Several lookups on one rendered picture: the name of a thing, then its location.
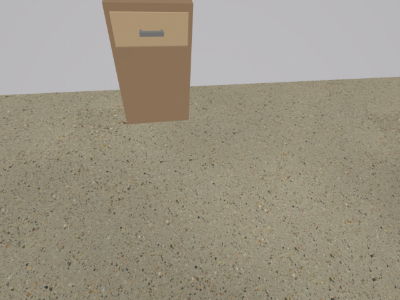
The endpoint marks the drawer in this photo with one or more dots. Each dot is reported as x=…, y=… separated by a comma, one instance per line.
x=126, y=27

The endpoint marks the cabinet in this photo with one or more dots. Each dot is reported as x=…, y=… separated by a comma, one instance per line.
x=154, y=80

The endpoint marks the handle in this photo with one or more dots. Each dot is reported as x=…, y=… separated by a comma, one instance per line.
x=151, y=33

